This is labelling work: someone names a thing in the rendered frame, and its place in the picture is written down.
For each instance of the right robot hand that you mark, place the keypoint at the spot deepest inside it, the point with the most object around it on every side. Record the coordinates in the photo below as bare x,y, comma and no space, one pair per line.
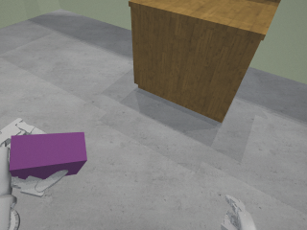
243,220

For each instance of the sponge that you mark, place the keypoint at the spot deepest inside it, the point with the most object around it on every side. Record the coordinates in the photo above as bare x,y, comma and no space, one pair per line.
41,155

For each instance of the table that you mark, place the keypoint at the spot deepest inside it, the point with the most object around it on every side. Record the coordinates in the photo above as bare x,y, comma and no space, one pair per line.
195,53

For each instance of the left robot hand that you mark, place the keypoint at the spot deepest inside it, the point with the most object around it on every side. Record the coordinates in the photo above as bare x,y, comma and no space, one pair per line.
32,186

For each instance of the robot left forearm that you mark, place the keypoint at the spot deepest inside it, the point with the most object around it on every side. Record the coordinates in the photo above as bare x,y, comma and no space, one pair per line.
9,218

